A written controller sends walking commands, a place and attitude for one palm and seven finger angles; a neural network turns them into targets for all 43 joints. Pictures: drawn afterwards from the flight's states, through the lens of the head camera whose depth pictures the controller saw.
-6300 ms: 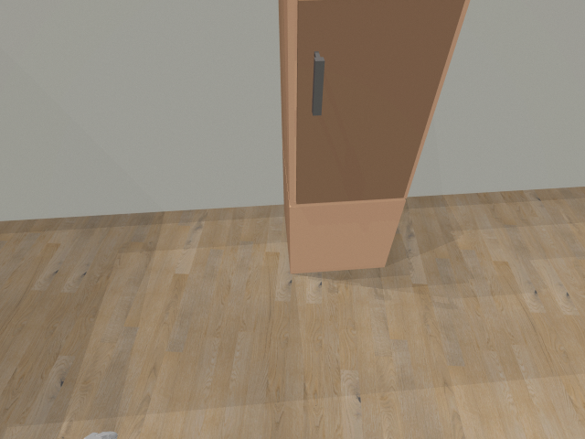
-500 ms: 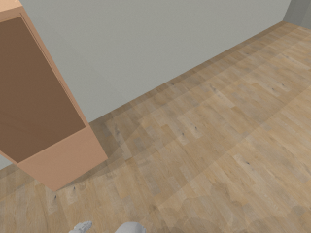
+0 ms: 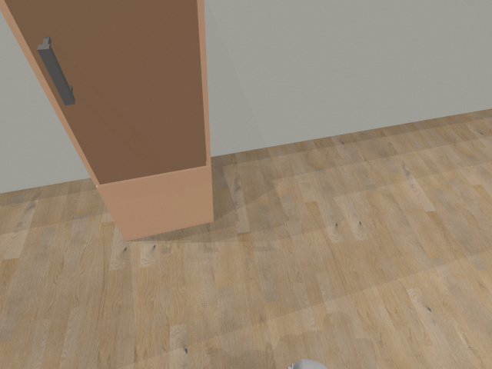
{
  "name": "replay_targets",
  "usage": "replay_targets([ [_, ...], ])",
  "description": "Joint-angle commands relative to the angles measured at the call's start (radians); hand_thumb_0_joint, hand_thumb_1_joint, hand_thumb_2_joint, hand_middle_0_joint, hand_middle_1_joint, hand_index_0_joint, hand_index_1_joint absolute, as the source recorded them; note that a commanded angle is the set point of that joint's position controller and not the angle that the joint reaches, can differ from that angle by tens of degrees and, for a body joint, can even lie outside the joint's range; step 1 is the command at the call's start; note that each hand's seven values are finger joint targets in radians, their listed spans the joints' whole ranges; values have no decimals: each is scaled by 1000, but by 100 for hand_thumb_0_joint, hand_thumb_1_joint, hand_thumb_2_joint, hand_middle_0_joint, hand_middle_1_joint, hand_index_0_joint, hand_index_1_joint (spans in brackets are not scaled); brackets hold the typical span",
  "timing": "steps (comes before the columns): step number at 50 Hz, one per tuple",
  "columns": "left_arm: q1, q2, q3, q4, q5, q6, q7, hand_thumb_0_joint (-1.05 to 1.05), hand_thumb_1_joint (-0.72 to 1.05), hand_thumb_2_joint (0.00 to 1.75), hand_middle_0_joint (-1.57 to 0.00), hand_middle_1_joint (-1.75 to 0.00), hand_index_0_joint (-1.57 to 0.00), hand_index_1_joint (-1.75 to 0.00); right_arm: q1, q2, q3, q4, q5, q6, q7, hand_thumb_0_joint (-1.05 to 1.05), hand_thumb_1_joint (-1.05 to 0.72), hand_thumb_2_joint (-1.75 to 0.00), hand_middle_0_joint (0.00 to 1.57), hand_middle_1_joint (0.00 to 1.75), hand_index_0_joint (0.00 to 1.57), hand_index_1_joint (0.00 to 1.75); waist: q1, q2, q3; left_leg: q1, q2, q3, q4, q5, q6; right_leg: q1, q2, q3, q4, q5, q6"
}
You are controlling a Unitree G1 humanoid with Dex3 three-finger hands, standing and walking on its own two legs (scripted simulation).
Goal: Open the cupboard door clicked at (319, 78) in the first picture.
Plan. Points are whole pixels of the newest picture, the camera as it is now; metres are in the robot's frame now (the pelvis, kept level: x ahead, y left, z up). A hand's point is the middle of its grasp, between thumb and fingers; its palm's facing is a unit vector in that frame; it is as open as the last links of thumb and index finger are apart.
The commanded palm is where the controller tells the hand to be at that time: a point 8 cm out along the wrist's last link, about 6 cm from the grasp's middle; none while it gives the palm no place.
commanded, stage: turn to face it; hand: left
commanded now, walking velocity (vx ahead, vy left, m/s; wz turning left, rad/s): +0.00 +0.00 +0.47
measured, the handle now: (58, 71) +0.66 +0.47 +0.09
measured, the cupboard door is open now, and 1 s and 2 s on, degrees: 0 0 0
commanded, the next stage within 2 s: take the last steps up to it in 0.38 s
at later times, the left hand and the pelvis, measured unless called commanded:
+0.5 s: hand out of the picture +0.00 +0.16 -0.15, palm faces +0.25 -0.93 -0.25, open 7.4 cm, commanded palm none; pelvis -0.02 -0.03 +0.00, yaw +14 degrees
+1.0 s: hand out of the picture +0.03 +0.23 -0.17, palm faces +0.31 -0.93 -0.17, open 7.4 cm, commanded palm none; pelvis +0.04 +0.04 +0.01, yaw +17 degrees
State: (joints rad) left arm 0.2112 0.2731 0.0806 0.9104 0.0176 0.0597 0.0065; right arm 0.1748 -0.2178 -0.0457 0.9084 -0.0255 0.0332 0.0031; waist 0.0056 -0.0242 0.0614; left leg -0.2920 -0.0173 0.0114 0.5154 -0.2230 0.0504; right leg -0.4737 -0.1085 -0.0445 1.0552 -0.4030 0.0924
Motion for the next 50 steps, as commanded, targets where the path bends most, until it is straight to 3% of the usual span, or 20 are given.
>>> replay_targets([
  [1, -45, 54, 11, -93, -3, -27, 8, 0, 90, 90, -20, -30, -20, -30, 35, -207, -64, -57, 1, -18, -10, 0, -90, -90, 20, 30, 20, 30, -43, 158, -96, 141, 247, -311, -202, 194, 125, -31, 20, 28, -100, -25, 0],
  [7, -9, 31, 0, -96, -11, -36, 17, 0, 90, 90, -20, -30, -20, -30, 20, -202, -71, -60, -3, -7, -7, 0, -90, -90, 20, 30, 20, 30, -24, 191, -117, 79, 217, -376, -152, 268, 121, 136, 78, 17, -338, -22, -24],
  [10, 84, 62, 5, -72, -10, -53, 26, 0, 90, 90, -20, -30, -20, -30, -3, -169, -68, -70, 10, -5, -2, 0, -90, -90, 20, 30, 20, 30, 23, 123, -138, -57, 143, -333, -43, 193, 49, 376, 57, 30, -654, 179, -40],
  [11, 105, 125, 18, -71, 4, -64, 32, 0, 90, 90, -20, -30, -20, -30, 13, -105, -59, -79, 18, -5, 4, 0, -90, -90, 20, 30, 20, 30, 31, -71, -142, -216, 41, -224, 123, -7, -20, 488, -130, 215, -775, 144, -97],
  [12, 82, 195, 27, -86, 13, -64, 32, 0, 90, 90, -20, -30, -20, -30, 7, -71, -52, -107, 14, -6, 5, 0, -90, -90, 20, 30, 20, 30, 31, -263, -94, -322, -71, -71, 339, -315, -80, 431, -355, 410, -817, 217, -211],
  [13, 57, 169, 28, -96, 2, -66, 34, 0, 90, 90, -20, -30, -20, -30, -1, -124, -66, -89, -2, 9, 1, 0, -90, -90, 20, 30, 20, 30, 30, -244, -75, -288, -20, -128, 501, -327, -73, 300, -358, 395, -829, 198, -245],
  [15, -40, 115, 14, -104, 2, -63, 35, 0, 90, 90, -20, -30, -20, -30, 15, -116, -70, -55, 1, 24, 11, 0, -90, -90, 20, 30, 20, 30, -24, -113, -6, -272, 8, -109, 657, -226, -77, 208, -261, 266, -806, 194, -230],
  [17, -56, 81, 2, -100, 5, -71, 31, 0, 90, 90, -20, -30, -20, -30, 46, -93, -60, -25, 1, 23, 16, 0, -90, -90, 20, 30, 20, 30, -36, -123, 2, -260, 21, -64, 678, -150, -96, 230, -191, 120, -762, 309, -201],
  [24, 102, 117, 8, -15, 16, -70, 27, 0, 90, 90, -20, -30, -20, -30, -54, -59, -35, -22, 12, 15, 9, 0, -90, -90, 20, 30, 20, 30, 41, -173, -34, -177, 28, 15, 387, -235, -111, 354, -212, 81, -705, 535, -231],
  [26, 137, 128, 13, 9, 18, -71, 24, 0, 90, 90, -20, -30, -20, -30, -63, -49, -25, -22, 13, 5, 11, 0, -90, -90, 20, 30, 20, 30, 59, -191, -62, -127, 25, 42, 278, -244, -102, 383, -223, 94, -713, 454, -225],
  [29, 124, 134, 15, 39, 14, -73, 16, 0, 90, 90, -20, -30, -20, -30, 10, -46, -16, 4, 9, -18, 11, 0, -90, -90, 20, 30, 20, 30, 27, -183, -89, 14, 16, 87, 55, -168, -81, 350, -208, 75, -687, 260, -195],
  [30, 105, 122, 14, 42, 9, -70, 14, 0, 90, 90, -20, -30, -20, -30, 62, -55, -16, 20, 8, -28, 10, 0, -90, -90, 20, 30, 20, 30, -2, -144, -86, 149, 14, 98, -68, -102, -69, 248, -182, 40, -650, 120, -160],
  [31, 98, 80, 6, 33, 0, -64, 8, 0, 90, 90, -20, -30, -20, -30, 126, -105, -25, 42, 6, -42, 5, 0, -90, -90, 20, 30, 20, 30, -35, 15, -97, 298, 91, -9, -170, -109, -40, 104, -122, -21, -513, 8, -114],
  [32, 84, 6, -8, 2, -2, -61, -2, 0, 90, 90, -20, -30, -20, -30, 205, -208, -50, 57, -6, -45, -1, 0, -90, -90, 20, 30, 20, 30, -71, 335, -82, 388, 329, -334, -252, -178, 51, -121, 15, -137, -261, -144, -55],
  [33, 7, 7, -20, -29, 9, -62, -1, 0, 90, 90, -20, -30, -20, -30, 251, -233, -51, 70, -6, -40, -6, 0, -90, -90, 20, 30, 20, 30, -100, 340, -23, 316, 412, -447, -334, -277, 133, -196, 30, -84, -112, -213, -62],
  [34, -52, 7, -18, -23, 13, -59, 0, 0, 90, 90, -20, -30, -20, -30, 244, -202, -44, 86, -6, -45, -19, 0, -90, -90, 20, 30, 20, 30, -103, 307, 29, 245, 398, -456, -369, -339, 143, -224, 15, -19, -8, -161, -70],
  [37, 13, 0, -22, 44, 14, -71, -25, 0, 90, 90, -20, -30, -20, -30, 150, -109, -10, 72, 3, -69, -28, 0, -90, -90, 20, 30, 20, 30, -31, 164, 88, 168, 294, -270, -369, -177, 117, -179, -18, 2, 47, 43, -67],
  [40, 61, -10, -27, 83, 10, -71, -27, 0, 90, 90, -20, -30, -20, -30, 188, -88, -5, 97, 13, -90, -33, 0, -90, -90, 20, 30, 20, 30, -14, 137, 42, 239, 248, -163, -349, 88, 112, -156, -7, -14, 22, 123, -51],
  [43, 17, -16, -27, 77, 9, -68, -23, 0, 90, 90, -20, -30, -20, -30, 261, -70, -4, 135, 15, -100, -38, 0, -90, -90, 20, 30, 20, 30, -25, 114, 48, 303, 264, -150, -331, 283, 127, -204, -8, -10, -2, 152, -38],
  [50, -133, -47, -31, 34, 1, -74, -27, 0, 90, 90, -20, -30, -20, -30, 349, -51, -5, 198, 4, -102, -45, 0, -90, -90, 20, 30, 20, 30, -60, 130, 107, 322, 280, -120, -302, 392, 128, -181, 1, -35, -232, 162, -62],
])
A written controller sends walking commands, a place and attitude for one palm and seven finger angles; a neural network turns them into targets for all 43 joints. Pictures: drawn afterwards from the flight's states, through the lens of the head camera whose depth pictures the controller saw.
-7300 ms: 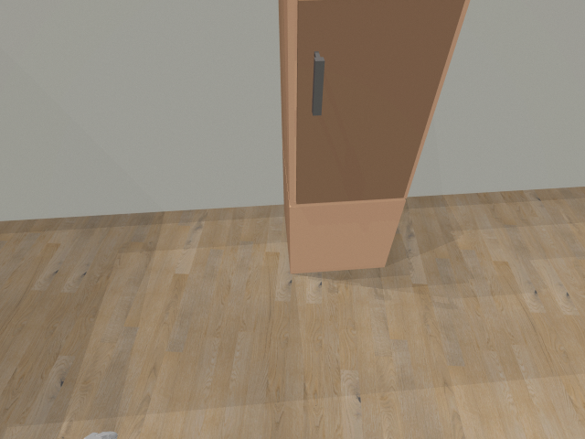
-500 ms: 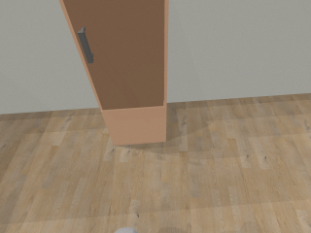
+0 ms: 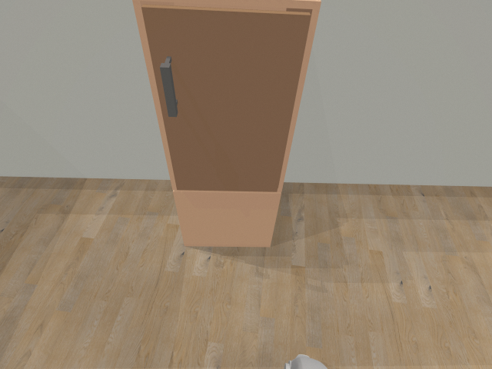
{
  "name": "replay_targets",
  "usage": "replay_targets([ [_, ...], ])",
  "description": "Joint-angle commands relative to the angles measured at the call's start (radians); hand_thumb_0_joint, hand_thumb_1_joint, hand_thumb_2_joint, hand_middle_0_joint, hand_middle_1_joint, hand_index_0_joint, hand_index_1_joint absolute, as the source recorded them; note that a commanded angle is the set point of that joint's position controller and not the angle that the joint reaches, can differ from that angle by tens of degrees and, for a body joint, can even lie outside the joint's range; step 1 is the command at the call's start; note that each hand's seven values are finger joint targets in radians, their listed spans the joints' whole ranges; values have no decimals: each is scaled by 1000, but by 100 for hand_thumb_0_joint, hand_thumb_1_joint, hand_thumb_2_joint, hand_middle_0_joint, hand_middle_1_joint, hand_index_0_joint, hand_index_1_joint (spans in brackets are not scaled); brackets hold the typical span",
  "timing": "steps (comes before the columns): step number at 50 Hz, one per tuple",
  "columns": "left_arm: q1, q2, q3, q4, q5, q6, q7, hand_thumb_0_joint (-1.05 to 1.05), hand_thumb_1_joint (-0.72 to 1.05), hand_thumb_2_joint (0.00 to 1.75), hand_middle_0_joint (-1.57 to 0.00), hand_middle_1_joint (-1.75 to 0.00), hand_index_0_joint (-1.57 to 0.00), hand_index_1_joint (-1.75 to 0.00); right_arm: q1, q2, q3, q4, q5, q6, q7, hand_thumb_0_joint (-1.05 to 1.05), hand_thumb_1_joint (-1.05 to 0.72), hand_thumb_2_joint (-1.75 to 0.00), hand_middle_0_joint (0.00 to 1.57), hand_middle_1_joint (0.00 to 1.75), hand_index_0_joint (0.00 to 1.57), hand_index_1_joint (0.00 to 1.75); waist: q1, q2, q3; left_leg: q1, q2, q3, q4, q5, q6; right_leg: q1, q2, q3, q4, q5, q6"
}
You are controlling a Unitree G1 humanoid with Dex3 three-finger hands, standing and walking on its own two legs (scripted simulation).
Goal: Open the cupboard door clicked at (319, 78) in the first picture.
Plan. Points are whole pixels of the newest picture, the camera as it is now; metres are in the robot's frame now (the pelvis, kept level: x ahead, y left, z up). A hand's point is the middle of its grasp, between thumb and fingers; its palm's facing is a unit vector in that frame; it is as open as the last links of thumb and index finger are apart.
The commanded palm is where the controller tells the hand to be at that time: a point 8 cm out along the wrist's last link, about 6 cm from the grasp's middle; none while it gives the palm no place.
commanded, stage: take the last steps up to it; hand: left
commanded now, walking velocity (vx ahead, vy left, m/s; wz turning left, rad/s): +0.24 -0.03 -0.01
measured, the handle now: (170, 87) +0.71 +0.23 +0.08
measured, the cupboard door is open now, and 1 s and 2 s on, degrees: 0 0 0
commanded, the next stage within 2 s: come to a stop and stand still in 0.24 s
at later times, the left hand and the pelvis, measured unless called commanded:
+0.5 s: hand (176, 359) +0.18 +0.14 -0.17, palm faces +0.07 -0.98 -0.20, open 7.3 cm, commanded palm none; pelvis +0.15 -0.04 +0.00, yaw +1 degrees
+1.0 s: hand out of the picture +0.15 +0.13 -0.17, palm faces +0.04 -0.96 -0.26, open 7.4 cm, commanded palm none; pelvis +0.13 -0.07 -0.01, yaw +0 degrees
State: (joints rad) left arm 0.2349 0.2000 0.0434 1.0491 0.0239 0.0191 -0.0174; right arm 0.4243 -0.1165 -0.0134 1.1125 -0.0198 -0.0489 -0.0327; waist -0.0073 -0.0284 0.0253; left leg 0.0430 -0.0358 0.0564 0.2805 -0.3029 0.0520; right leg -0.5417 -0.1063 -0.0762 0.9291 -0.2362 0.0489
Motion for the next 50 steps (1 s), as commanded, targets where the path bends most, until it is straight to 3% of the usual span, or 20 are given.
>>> replay_targets([
  [1, -172, 16, 6, -110, -6, -35, -3, 0, 90, 90, -20, -30, -20, -30, 102, -153, -37, -1, -4, -19, -11, 0, -90, -90, 20, 30, 20, 30, -46, 138, 155, -22, 299, -154, -58, 498, 124, -95, 4, -9, -139, -3, -26],
  [4, -160, 10, 9, -112, -8, -45, -2, 0, 90, 90, -20, -30, -20, -30, 95, -162, -38, 11, -9, -15, -13, 0, -90, -90, 20, 30, 20, 30, -31, 151, 134, -58, 294, -136, 16, 615, 110, 56, 44, -35, -263, -30, -61],
  [6, 24, 35, 21, -56, -5, -57, 2, 0, 90, 90, -20, -30, -20, -30, 71, -175, -40, 18, -1, -15, -11, 0, -90, -90, 20, 30, 20, 30, 57, 105, 43, -118, 253, -86, 199, 719, 74, 322, 96, -71, -370, 64, -78],
  [7, 166, 81, 34, -14, -1, -70, 8, 0, 90, 90, -20, -30, -20, -30, 64, -166, -42, 14, 8, -20, -6, 0, -90, -90, 20, 30, 20, 30, 117, 46, -38, -213, 210, -62, 379, 643, 40, 534, 56, -13, -421, 128, -98],
  [8, 293, 174, 59, 21, 7, -85, 22, 0, 90, 90, -20, -30, -20, -30, 106, -115, -37, -3, 19, -26, 3, 0, -90, -90, 20, 30, 20, 30, 143, -148, -161, -435, 87, 19, 673, 256, -9, 770, -198, 302, -469, 236, -190],
  [9, 346, 229, 63, 31, -11, -81, 26, 0, 90, 90, -20, -30, -20, -30, 108, -104, -38, -27, 23, -21, 1, 0, -90, -90, 20, 30, 20, 30, 123, -175, -201, -540, 7, -5, 947, -290, -21, 759, -378, 551, -594, 336, -299],
  [10, 252, 208, 63, 7, -20, -75, 31, 0, 90, 90, -20, -30, -20, -30, 60, -105, -43, -31, 20, -5, 2, 0, -90, -90, 20, 30, 20, 30, 106, -139, -152, -559, 57, -93, 1044, -259, -9, 626, -367, 556, -664, 138, -295],
  [12, 79, 98, 36, -38, -16, -72, 38, 0, 90, 90, -20, -30, -20, -30, -22, -86, -46, -48, 3, 9, 15, 0, -90, -90, 20, 30, 20, 30, 49, -4, 33, -580, 135, -95, 1022, -88, -14, 357, -273, 370, -718, -50, -249],
  [16, 29, 11, 14, -44, -2, -88, 43, 0, 90, 90, -20, -30, -20, -30, 60, -31, -40, -23, -12, 44, 24, 0, -90, -90, 20, 30, 20, 30, -34, -69, 29, -471, 150, -42, 817, 6, -54, 204, -162, 117, -754, 89, -192],
  [22, 36, 66, 9, -32, -4, -66, 46, 0, 90, 90, -20, -30, -20, -30, -59, -35, -16, -59, 6, 51, 16, 0, -90, -90, 20, 30, 20, 30, -4, -66, -2, -397, 112, -5, 464, 19, -93, 300, -142, 62, -646, 484, -205],
  [26, 32, 85, 13, -27, -8, -34, 56, 0, 90, 90, -20, -30, -20, -30, -82, -76, -27, -66, 11, 54, 10, 0, -90, -90, 20, 30, 20, 30, -20, -77, 8, -227, 102, -7, 214, 206, -86, 246, -111, 56, -521, 364, -158],
  [30, 146, 14, -3, -32, -16, -2, 61, 0, 90, 90, -20, -30, -20, -30, -163, -199, -41, -105, 5, 41, -5, 0, -90, -90, 20, 30, 20, 30, 34, 265, -8, -244, 357, -240, 61, 659, 73, 245, 55, -18, -310, -132, -39],
  [34, 126, 38, 12, -36, -8, 14, 49, 0, 90, 90, -20, -30, -20, -30, -234, -213, -55, -134, -3, 53, -22, 0, -90, -90, 20, 30, 20, 30, 17, 206, -75, -213, 385, -239, 38, 563, 149, 161, 60, 76, 25, -307, -39],
  [37, 101, 29, 16, -61, -6, 16, 41, 0, 90, 90, -20, -30, -20, -30, -232, -229, -69, -145, -4, 58, -19, 0, -90, -90, 20, 30, 20, 30, -1, 142, -111, -164, 375, -214, 59, 548, 146, 122, 64, 69, 40, -289, -26],
  [40, 88, 21, 13, -74, -7, 17, 37, 0, 90, 90, -20, -30, -20, -30, -229, -231, -75, -144, -5, 61, -12, 0, -90, -90, 20, 30, 20, 30, -13, 191, -116, -187, 357, -210, 46, 426, 133, 175, 57, 48, -87, -289, -27],
  [42, 135, 11, 11, -58, -9, 10, 37, 0, 90, 90, -20, -30, -20, -30, -248, -226, -77, -144, -5, 65, -3, 0, -90, -90, 20, 30, 20, 30, 5, 199, -122, -234, 317, -188, 50, 292, 99, 270, 70, 21, -272, -207, -34],
  [44, 200, 36, 12, -32, -1, 1, 41, 0, 90, 90, -20, -30, -20, -30, -254, -193, -76, -147, 5, 71, 4, 0, -90, -90, 20, 30, 20, 30, 33, 91, -83, -352, 221, -120, 128, 88, 20, 402, 60, 24, -549, -13, -38],
  [46, 104, 148, 17, -64, 3, -12, 46, 0, 90, 90, -20, -30, -20, -30, -266, -93, -50, -172, 11, 77, 21, 0, -90, -90, 20, 30, 20, 30, 6, -173, 14, -426, 82, -9, 293, -89, -73, 253, -197, 301, -722, -116, -148],
  [48, 22, 134, 17, -75, 2, -16, 49, 0, 90, 90, -20, -30, -20, -30, -300, -113, -53, -163, 2, 93, 21, 0, -90, -90, 20, 30, 20, 30, 13, -207, 86, -383, 93, -63, 439, -97, -57, 94, -179, 318, -761, -213, -184],
  [50, -14, 100, 8, -66, -1, -18, 51, 0, 90, 90, -20, -30, -20, -30, -221, -103, -47, -115, 2, 86, 19, 0, -90, -90, 20, 30, 20, 30, -24, -118, 73, -345, 98, -60, 428, -22, -54, 134, -133, 234, -696, -89, -177],
])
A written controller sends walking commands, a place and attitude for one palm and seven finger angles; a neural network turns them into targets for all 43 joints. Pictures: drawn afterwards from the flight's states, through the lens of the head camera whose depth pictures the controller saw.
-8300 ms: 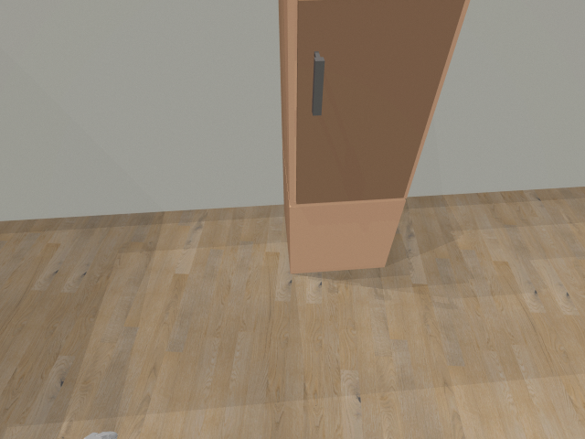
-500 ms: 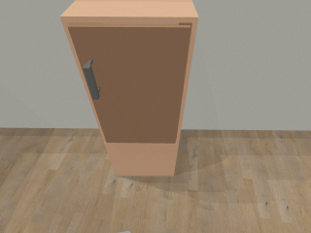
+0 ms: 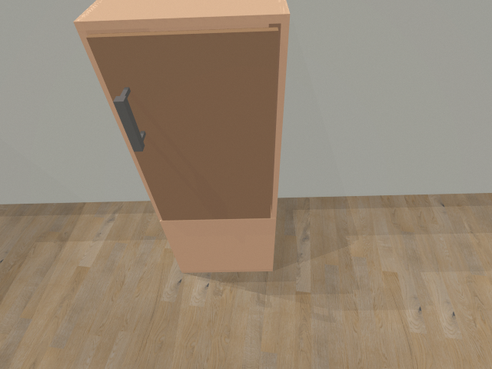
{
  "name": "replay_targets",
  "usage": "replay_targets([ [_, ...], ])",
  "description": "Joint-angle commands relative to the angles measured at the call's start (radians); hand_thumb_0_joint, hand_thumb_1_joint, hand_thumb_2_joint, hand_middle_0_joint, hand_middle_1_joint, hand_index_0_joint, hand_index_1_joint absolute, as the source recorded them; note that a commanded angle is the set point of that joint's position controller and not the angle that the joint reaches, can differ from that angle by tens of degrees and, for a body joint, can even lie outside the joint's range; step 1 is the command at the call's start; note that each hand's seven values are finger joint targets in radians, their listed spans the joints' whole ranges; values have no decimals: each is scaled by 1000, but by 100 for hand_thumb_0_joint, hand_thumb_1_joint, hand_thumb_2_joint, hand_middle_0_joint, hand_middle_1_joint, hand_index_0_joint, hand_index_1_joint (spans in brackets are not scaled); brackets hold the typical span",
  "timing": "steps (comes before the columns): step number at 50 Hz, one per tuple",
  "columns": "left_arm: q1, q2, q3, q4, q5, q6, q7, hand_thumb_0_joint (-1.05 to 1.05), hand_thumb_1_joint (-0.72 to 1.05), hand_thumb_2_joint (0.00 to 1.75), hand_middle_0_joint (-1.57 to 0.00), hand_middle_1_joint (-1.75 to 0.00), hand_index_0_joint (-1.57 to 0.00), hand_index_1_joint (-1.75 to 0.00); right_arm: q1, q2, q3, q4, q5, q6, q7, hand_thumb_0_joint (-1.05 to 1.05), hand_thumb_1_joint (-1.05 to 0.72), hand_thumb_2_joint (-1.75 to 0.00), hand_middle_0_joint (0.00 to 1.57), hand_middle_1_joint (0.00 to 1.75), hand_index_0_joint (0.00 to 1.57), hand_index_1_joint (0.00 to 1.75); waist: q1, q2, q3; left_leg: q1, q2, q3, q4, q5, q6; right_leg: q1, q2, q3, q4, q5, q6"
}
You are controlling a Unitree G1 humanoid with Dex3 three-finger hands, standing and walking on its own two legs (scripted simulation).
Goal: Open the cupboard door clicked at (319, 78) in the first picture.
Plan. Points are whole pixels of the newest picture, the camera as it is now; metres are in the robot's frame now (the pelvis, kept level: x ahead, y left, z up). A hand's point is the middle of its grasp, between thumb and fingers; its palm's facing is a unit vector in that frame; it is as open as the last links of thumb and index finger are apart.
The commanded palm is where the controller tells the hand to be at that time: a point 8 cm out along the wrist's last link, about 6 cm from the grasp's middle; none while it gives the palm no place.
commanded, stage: come to a stop and stand still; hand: left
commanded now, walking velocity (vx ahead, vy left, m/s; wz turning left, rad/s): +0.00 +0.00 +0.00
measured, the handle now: (132, 120) +0.59 +0.30 +0.09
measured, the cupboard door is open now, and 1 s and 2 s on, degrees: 0 0 0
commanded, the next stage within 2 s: look again from close up in 0.36 s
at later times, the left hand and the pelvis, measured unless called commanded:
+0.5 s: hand out of the picture -0.01 +0.15 -0.17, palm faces +0.03 -0.98 -0.17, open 7.4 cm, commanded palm none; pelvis -0.01 -0.01 +0.01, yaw -1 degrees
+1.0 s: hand out of the picture +0.00 +0.22 -0.17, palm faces +0.00 -0.98 -0.21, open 7.4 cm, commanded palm none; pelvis +0.00 +0.04 +0.00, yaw -1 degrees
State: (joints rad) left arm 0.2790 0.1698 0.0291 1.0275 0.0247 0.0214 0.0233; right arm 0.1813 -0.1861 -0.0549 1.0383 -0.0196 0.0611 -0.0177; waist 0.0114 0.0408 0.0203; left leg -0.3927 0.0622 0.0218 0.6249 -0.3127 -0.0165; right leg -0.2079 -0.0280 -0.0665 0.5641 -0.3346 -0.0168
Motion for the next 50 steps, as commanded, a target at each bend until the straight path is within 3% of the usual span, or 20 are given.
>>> replay_targets([
  [1, -59, 130, 18, -39, -5, -24, 9, 0, 90, 90, -20, -30, -20, -30, 58, -25, 2, -19, 3, -31, 3, 0, -90, -90, 20, 30, 20, 30, -47, -179, 70, 111, -3, -15, 37, 23, 11, -166, -182, 180, -291, 75, -97],
  [4, -5, 100, 6, -1, -17, -31, 7, 0, 90, 90, -20, -30, -20, -30, 103, -31, 19, 21, 5, -56, -8, 0, -90, -90, 20, 30, 20, 30, -32, -100, 36, 212, 20, -44, -167, 218, 13, -114, -127, 127, -211, 162, -46],
  [6, 21, 79, 2, 11, -18, -29, 9, 0, 90, 90, -20, -30, -20, -30, 103, -50, 25, 37, 6, -64, -15, 0, -90, -90, 20, 30, 20, 30, -9, -104, 67, 200, 50, -68, -221, 233, 18, -85, -87, 127, -235, 121, -20],
  [8, 34, 90, 5, 45, -24, -30, 7, 0, 90, 90, -20, -30, -20, -30, 106, -47, 32, 62, 5, -70, -21, 0, -90, -90, 20, 30, 20, 30, 0, 5, 17, 215, 50, -61, -216, 309, 16, -5, -90, 103, -208, 253, -13],
  [10, 30, 99, 6, 52, -26, -29, 8, 0, 90, 90, -20, -30, -20, -30, 115, -43, 33, 75, 7, -66, -20, 0, -90, -90, 20, 30, 20, 30, 2, -5, 11, 195, 45, -51, -230, 243, 7, 34, -88, 107, -231, 200, -14],
  [15, 16, 90, 6, 63, -22, -22, 7, 0, 90, 90, -20, -30, -20, -30, 150, -26, 33, 92, 2, -55, -18, 0, -90, -90, 20, 30, 20, 30, -8, -68, 98, 179, 24, -39, -244, 122, 3, -49, -86, 128, -309, -36, -19],
  [20, 35, 72, 6, 68, -21, -23, 7, 0, 90, 90, -20, -30, -20, -30, 179, -13, 33, 97, 2, -57, -20, 0, -90, -90, 20, 30, 20, 30, -12, -60, 90, 192, 22, -37, -241, 119, 7, -66, -82, 129, -309, -50, -21],
  [22, 40, 63, 5, 70, -22, -25, 7, 0, 90, 90, -20, -30, -20, -30, 188, -10, 35, 98, 3, -63, -21, 0, -90, -90, 20, 30, 20, 30, -14, -42, 73, 189, 25, -41, -249, 137, 10, -48, -78, 124, -293, -6, -20],
  [23, 151, 84, -4, 94, -1, -65, 49, 0, 90, 90, -20, -30, -20, -30, 54, -44, 36, 27, 9, -82, -7, 0, -90, -90, 20, 30, 20, 30, 45, -87, 104, 74, 12, -5, -12, 85, -18, -24, -154, 225, -267, 515, 23],
  [24, 91, 133, 1, 43, -2, -76, 42, 0, 90, 90, -20, -30, -20, -30, 136, 10, 36, -11, 9, -72, 0, 0, -90, -90, 20, 30, 20, 30, -37, -87, 11, 79, 4, -27, 26, -51, 4, -3, -222, 232, -264, 400, -43],
  [25, 52, 150, 9, 22, -2, -78, 35, 0, 90, 90, -20, -30, -20, -30, 152, 6, 38, -13, 6, -60, 7, 0, -90, -90, 20, 30, 20, 30, -32, -95, -17, 100, 5, 0, 50, -56, 9, -21, -205, 201, -273, 224, -75],
  [26, 27, 128, 8, 8, -2, -74, 33, 0, 90, 90, -20, -30, -20, -30, 185, 10, 37, -19, 4, -67, 6, 0, -90, -90, 20, 30, 20, 30, -51, -97, -19, 140, -5, 6, 6, -17, 16, -65, -170, 163, -247, 121, -88],
  [27, 27, 107, 5, 4, -5, -73, 30, 0, 90, 90, -20, -30, -20, -30, 203, 9, 41, -15, 3, -76, 6, 0, -90, -90, 20, 30, 20, 30, -56, -82, -7, 166, -7, 2, -66, 60, 18, -79, -139, 134, -212, 122, -80],
  [29, 67, 57, -2, 11, -11, -68, 29, 0, 90, 90, -20, -30, -20, -30, 228, -23, 44, -9, 1, -96, -2, 0, -90, -90, 20, 30, 20, 30, -36, -13, 5, 156, 48, -57, -148, 231, 43, -55, -60, 94, -122, 154, -48],
  [30, 76, 51, -5, 16, -9, -57, 28, 0, 90, 90, -20, -30, -20, -30, 222, -33, 42, -9, 0, -99, -4, 0, -90, -90, 20, 30, 20, 30, -21, 103, 14, 122, 67, -87, -180, 258, 54, -26, -46, 60, -92, 101, -36],
  [31, 93, 54, -5, 19, -9, -51, 24, 0, 90, 90, -20, -30, -20, -30, 198, -42, 44, -16, 1, -98, -7, 0, -90, -90, 20, 30, 20, 30, -8, 116, 24, 105, 78, -105, -205, 260, 65, -15, -33, 49, -82, 79, -26],
  [34, 102, 47, -11, 27, -8, -45, 18, 0, 90, 90, -20, -30, -20, -30, 167, -50, 43, -27, 4, -93, -12, 0, -90, -90, 20, 30, 20, 30, -3, -28, 70, 72, 52, -96, -222, 137, 68, -19, -43, 68, -114, 93, -19],
  [44, 96, 73, -13, 21, -5, -38, 13, 0, 90, 90, -20, -30, -20, -30, 153, -81, 44, -14, 2, -99, -12, 0, -90, -90, 20, 30, 20, 30, -3, -2, 53, 117, 53, -94, -277, 122, 73, -11, -56, 64, -119, 121, -3],
  [50, 96, 82, -15, 26, -3, -38, 12, 0, 90, 90, -20, -30, -20, -30, 145, -80, 45, -4, 4, -99, -11, 0, -90, -90, 20, 30, 20, 30, -3, -27, 42, 137, 49, -86, -277, 134, 73, -5, -64, 72, -133, 136, -2],
])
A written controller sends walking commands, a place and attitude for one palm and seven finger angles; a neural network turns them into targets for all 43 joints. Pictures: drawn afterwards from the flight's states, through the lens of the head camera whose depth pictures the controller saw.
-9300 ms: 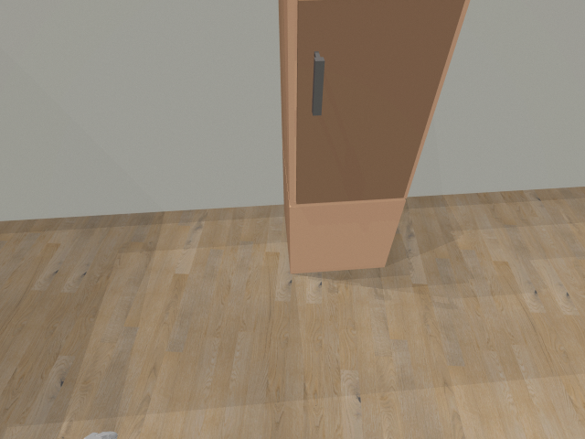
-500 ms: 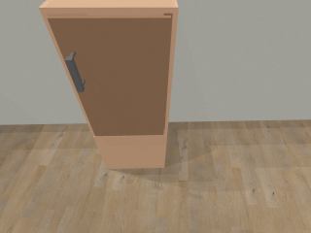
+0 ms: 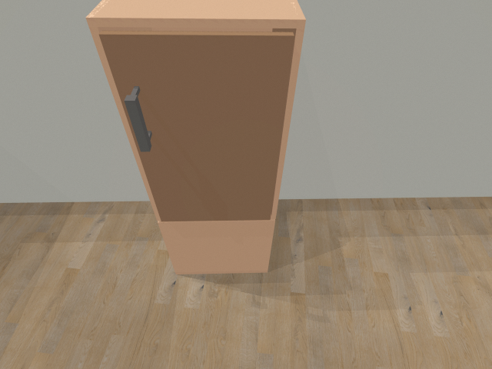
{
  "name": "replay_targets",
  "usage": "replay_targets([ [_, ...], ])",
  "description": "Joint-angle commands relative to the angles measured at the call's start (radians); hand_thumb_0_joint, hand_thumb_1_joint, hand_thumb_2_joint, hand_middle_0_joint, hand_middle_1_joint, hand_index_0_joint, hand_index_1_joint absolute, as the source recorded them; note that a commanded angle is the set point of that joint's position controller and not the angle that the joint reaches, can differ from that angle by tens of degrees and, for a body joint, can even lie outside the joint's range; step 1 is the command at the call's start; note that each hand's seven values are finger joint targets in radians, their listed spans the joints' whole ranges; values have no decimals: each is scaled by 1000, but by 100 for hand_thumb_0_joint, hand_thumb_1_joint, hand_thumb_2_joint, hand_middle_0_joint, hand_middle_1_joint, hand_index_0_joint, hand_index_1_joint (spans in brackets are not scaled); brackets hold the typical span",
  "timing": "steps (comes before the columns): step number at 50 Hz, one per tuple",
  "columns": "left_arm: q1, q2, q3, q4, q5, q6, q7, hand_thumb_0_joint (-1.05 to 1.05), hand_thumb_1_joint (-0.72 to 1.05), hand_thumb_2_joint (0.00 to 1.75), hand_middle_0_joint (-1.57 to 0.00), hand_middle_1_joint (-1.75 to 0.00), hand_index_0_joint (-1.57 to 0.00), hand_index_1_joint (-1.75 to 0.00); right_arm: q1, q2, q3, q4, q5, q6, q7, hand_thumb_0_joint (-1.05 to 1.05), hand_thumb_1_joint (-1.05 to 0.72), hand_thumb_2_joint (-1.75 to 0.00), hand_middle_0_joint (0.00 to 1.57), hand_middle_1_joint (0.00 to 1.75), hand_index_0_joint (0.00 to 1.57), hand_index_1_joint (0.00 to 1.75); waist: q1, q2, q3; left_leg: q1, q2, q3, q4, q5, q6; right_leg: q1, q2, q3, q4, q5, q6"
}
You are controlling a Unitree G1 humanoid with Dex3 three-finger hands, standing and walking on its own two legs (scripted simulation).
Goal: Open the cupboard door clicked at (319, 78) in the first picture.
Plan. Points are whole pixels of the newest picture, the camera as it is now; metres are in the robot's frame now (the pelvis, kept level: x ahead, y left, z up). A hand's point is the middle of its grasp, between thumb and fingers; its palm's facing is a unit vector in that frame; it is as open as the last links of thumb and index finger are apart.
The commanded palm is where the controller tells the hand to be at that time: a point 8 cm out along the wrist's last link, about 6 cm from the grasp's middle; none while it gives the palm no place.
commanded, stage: shuffle to correct the standing spot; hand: left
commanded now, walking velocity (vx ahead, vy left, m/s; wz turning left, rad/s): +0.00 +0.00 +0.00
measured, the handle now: (141, 119) +0.58 +0.27 +0.09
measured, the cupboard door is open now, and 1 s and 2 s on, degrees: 0 0 0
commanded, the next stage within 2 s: come to a stop and stand still in 0.24 s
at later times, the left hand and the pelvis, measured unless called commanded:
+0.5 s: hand out of the picture +0.03 +0.21 -0.18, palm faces +0.11 -0.98 -0.18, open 7.4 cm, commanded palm none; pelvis +0.05 +0.03 +0.00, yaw +4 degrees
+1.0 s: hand out of the picture +0.12 +0.16 -0.17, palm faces +0.10 -0.97 -0.22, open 7.3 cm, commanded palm none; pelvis +0.06 -0.02 +0.00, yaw +5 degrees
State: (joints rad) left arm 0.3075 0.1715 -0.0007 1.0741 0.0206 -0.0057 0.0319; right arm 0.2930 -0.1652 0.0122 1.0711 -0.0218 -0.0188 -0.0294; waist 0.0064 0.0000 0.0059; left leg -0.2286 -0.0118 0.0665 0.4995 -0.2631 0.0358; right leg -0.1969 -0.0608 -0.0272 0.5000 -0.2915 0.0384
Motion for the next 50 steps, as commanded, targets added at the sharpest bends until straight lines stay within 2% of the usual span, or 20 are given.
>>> replay_targets([
  [1, 66, 80, 16, -21, 0, -12, 3, 0, 90, 90, -20, -30, -20, -30, 34, -105, -21, -35, 6, -19, 1, 0, -90, -90, 20, 30, 20, 30, 2, 14, 51, -25, 120, -125, -142, 103, 19, -12, -34, 35, -70, 103, -57],
  [6, 75, 97, 30, -32, 9, -9, -6, 0, 90, 90, -20, -30, -20, -30, 27, -121, -30, -44, 1, -6, 11, 0, -90, -90, 20, 30, 20, 30, 8, 20, 87, -94, 104, -135, -124, -149, 34, -40, -37, 29, -45, -136, -74],
  [8, 92, 117, 40, -38, 10, -10, -11, 0, 90, 90, -20, -30, -20, -30, 6, -113, -32, -68, 0, 0, 18, 0, -90, -90, 20, 30, 20, 30, 18, -30, 125, -174, 64, -109, -51, -207, 28, -39, -74, 88, -88, -225, -97],
  [10, 135, 160, 60, -39, 10, -14, -7, 0, 90, 90, -20, -30, -20, -30, -10, -86, -34, -96, -1, 4, 23, 0, -90, -90, 20, 30, 20, 30, 34, -183, 124, -286, 1, -12, 141, -167, 3, 37, -190, 234, -186, -271, -153],
  [12, 173, 180, 78, -40, 11, -27, 1, 0, 90, 90, -20, -30, -20, -30, -66, -77, -35, -129, -4, -3, 30, 0, -90, -90, 20, 30, 20, 30, 57, -224, 130, -365, 28, -6, 301, -208, -6, 77, -314, 331, -239, -97, -220],
  [14, 145, 182, 83, -45, 19, -37, 2, 0, 90, 90, -20, -30, -20, -30, -66, -62, -35, -140, 4, -16, 37, 0, -90, -90, 20, 30, 20, 30, 33, -164, 100, -298, 53, -18, 207, -217, -3, 82, -315, 228, -151, 131, -219],
  [16, 65, 159, 77, -64, 11, -28, -3, 0, 90, 90, -20, -30, -20, -30, 90, -61, -32, -79, 4, -26, 36, 0, -90, -90, 20, 30, 20, 30, -44, -75, 41, 30, 10, 23, -21, -39, 6, -86, -179, 35, 20, 96, -139],
  [18, 21, 60, 57, -116, 5, -17, -11, 0, 90, 90, -20, -30, -20, -30, 271, -212, -64, -39, -15, -24, 19, 0, -90, -90, 20, 30, 20, 30, -95, 347, 11, 240, 344, -463, -223, 146, 163, -428, 49, -120, 498, -356, -52],
  [19, -36, 74, 54, -121, 9, -18, -4, 0, 90, 90, -20, -30, -20, -30, 269, -190, -59, -34, -10, -20, 8, 0, -90, -90, 20, 30, 20, 30, -102, 239, 44, 171, 372, -500, -246, 184, 214, -453, 16, -21, 617, -338, -70],
  [20, -56, 64, 51, -118, 7, -23, -5, 0, 90, 90, -20, -30, -20, -30, 205, -154, -49, -50, -8, -22, 1, 0, -90, -90, 20, 30, 20, 30, -70, 118, 80, 129, 372, -481, -215, 308, 243, -471, -16, 2, 663, -279, -72],
  [21, -37, 46, 45, -94, 4, -23, -7, 0, 90, 90, -20, -30, -20, -30, 128, -123, -38, -71, -9, -30, -2, 0, -90, -90, 20, 30, 20, 30, -35, 50, 85, 85, 351, -381, -207, 443, 226, -428, -46, 25, 637, -204, -58],
  [23, 33, 13, 32, -53, -2, -8, -4, 0, 90, 90, -20, -30, -20, -30, 64, -100, -22, -77, -1, -44, -13, 0, -90, -90, 20, 30, 20, 30, 10, 62, 27, 71, 282, -202, -174, 796, 176, -296, -42, 24, 541, -97, -24],
  [26, 60, 25, 31, -36, -4, 15, 6, 0, 90, 90, -20, -30, -20, -30, 45, -103, -24, -68, 9, -38, -21, 0, -90, -90, 20, 30, 20, 30, 15, 95, -20, 102, 256, -121, -155, 918, 142, -208, -13, 8, 417, -34, -12],
  [33, -64, 44, 42, -108, 1, 29, 10, 0, 90, 90, -20, -30, -20, -30, 45, -137, -65, -72, -5, -3, -22, 0, -90, -90, 20, 30, 20, 30, -23, 109, -5, 134, 291, -174, -119, 827, 163, -200, 14, -9, 281, -91, -26],
  [37, -36, 49, 45, -115, 0, 14, 10, 0, 90, 90, -20, -30, -20, -30, 24, -129, -69, -79, -6, 2, -16, 0, -90, -90, 20, 30, 20, 30, 1, 81, -35, 91, 263, -176, -74, 662, 129, -75, 20, -11, 79, 15, -38],
  [39, 11, 93, 47, -104, 5, -7, 13, 0, 90, 90, -20, -30, -20, -30, 27, -98, -66, -82, 5, -2, -8, 0, -90, -90, 20, 30, 20, 30, 10, -30, -74, 20, 166, -110, 30, 388, 42, 63, -57, 83, -62, 348, -53],
  [41, 9, 151, 43, -104, 1, -19, 16, 0, 90, 90, -20, -30, -20, -30, 42, -38, -51, -83, 15, 10, -1, 0, -90, -90, 20, 30, 20, 30, -10, -194, -87, -94, 38, -21, 82, -109, -32, 109, -253, 239, -59, 697, -177],
  [42, 10, 155, 45, -106, 0, -23, 14, 0, 90, 90, -20, -30, -20, -30, 12, -39, -49, -81, 12, 21, -2, 0, -90, -90, 20, 30, 20, 30, 4, -266, -80, -96, 32, -29, 160, -242, -36, 76, -252, 254, -96, 701, -211],
  [47, -54, 132, 40, -119, 0, -17, 12, 0, 90, 90, -20, -30, -20, -30, -1, -21, -38, -44, 13, 27, 2, 0, -90, -90, 20, 30, 20, 30, -8, -126, -22, -56, 47, -29, 165, -164, -50, -8, -173, 177, -140, 475, -224],
  [50, -61, 121, 41, -109, -7, -14, 8, 0, 90, 90, -20, -30, -20, -30, 53, -14, -34, -7, 11, 18, 2, 0, -90, -90, 20, 30, 20, 30, -29, -78, -12, 82, 56, -28, -77, 18, -47, -59, -112, 139, -122, 297, -157],
])
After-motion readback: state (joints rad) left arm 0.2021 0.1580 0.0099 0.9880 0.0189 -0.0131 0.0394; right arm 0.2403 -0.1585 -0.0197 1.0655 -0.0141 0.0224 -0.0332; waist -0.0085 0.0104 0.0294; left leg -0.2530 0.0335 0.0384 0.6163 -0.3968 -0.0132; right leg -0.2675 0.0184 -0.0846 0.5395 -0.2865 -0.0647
